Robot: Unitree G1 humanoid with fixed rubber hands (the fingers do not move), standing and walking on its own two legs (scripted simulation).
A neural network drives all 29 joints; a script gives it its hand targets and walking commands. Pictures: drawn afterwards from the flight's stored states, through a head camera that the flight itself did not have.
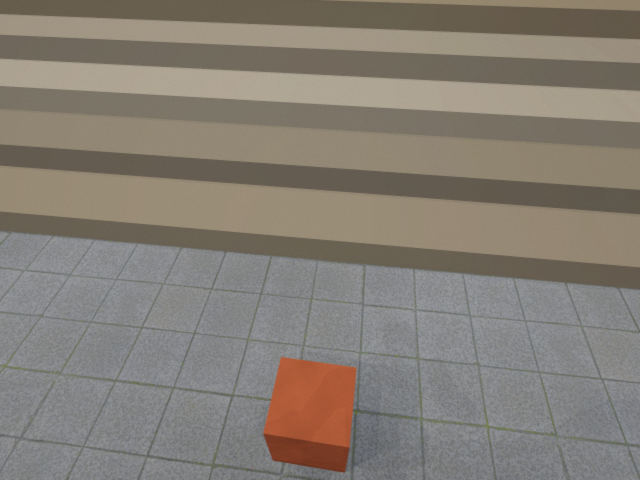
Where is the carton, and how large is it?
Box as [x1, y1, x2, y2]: [263, 357, 356, 472]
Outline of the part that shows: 281,357 263,432 272,459 344,472 349,446 356,368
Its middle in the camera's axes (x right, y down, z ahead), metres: -0.02 +0.49 +1.08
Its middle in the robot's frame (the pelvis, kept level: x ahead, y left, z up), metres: +0.44 +0.03 -0.66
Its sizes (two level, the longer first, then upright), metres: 0.210 0.200 0.250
